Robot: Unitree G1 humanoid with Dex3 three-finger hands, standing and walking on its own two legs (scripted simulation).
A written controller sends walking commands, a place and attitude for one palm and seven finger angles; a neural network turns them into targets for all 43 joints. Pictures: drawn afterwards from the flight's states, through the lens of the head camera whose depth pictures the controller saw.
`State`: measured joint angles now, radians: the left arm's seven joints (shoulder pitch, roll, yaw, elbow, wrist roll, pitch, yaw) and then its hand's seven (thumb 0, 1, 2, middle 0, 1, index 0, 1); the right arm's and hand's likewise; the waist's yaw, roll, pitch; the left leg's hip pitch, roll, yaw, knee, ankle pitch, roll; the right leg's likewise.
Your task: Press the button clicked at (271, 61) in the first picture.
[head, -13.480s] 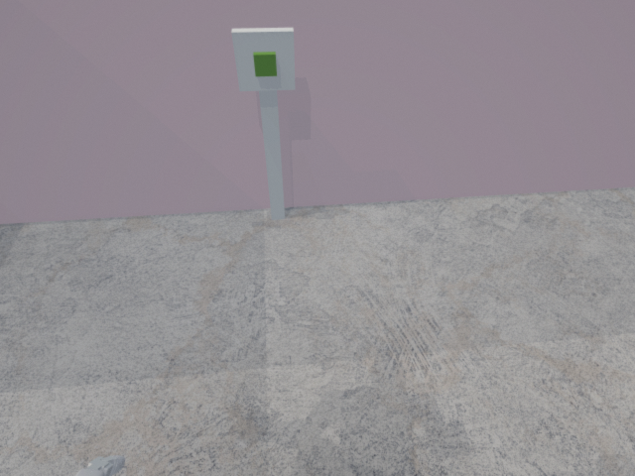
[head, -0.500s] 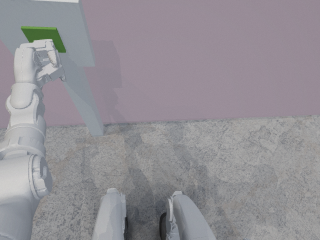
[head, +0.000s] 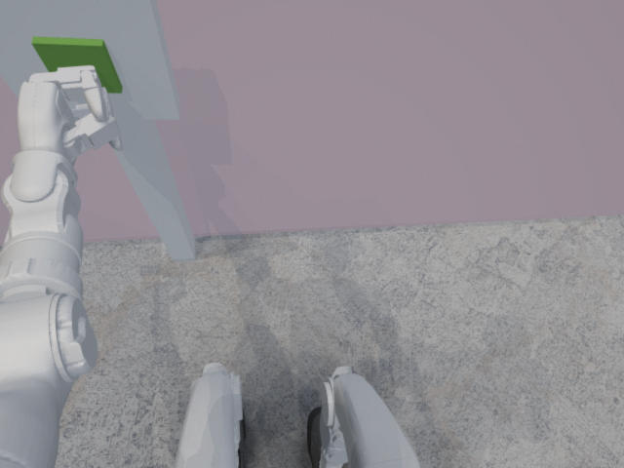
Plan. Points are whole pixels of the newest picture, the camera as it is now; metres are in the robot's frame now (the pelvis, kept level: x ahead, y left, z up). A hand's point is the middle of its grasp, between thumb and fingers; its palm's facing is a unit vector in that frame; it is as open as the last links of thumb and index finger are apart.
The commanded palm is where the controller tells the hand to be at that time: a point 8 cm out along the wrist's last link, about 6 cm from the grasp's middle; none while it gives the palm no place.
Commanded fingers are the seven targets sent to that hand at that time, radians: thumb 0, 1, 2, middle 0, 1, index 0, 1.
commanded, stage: pull the fist back off the button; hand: left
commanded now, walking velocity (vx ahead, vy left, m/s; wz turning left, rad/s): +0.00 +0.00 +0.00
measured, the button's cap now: (82, 61) +0.57 +0.24 +0.09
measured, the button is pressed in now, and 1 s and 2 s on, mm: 9 0 0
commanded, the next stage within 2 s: draw the hand back to the body in 0.82 s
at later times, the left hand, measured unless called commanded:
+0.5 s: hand (110, 147) +0.48 +0.21 +0.05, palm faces +0.07 -1.00 -0.03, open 3.1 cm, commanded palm +0.44 +0.25 +0.06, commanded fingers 0.00 0.90 0.90 -1.30 -1.50 -1.30 -1.50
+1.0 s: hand (108, 182) +0.43 +0.20 +0.07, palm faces +0.07 -1.00 -0.03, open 3.1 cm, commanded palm +0.39 +0.25 +0.08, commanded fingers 0.00 0.90 0.90 -1.30 -1.50 -1.30 -1.50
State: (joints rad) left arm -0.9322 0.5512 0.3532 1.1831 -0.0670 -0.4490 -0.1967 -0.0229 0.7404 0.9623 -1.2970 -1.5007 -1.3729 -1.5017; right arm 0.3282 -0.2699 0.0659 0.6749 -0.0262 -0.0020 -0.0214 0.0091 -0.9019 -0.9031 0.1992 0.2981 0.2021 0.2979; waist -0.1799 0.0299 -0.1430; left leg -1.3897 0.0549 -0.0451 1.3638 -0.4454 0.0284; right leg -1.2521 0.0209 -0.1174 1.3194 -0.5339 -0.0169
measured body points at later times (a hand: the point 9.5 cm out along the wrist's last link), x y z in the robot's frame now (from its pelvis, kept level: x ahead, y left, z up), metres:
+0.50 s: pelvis +0.04 +0.01 +0.03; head +0.17 +0.03 +0.46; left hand +0.47 +0.26 +0.06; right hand +0.10 -0.26 -0.09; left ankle +0.09 +0.10 -0.59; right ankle +0.05 -0.12 -0.59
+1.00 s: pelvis +0.05 +0.00 +0.03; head +0.16 +0.02 +0.47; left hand +0.42 +0.26 +0.07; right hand +0.19 -0.26 -0.08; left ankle +0.09 +0.10 -0.59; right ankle +0.05 -0.12 -0.59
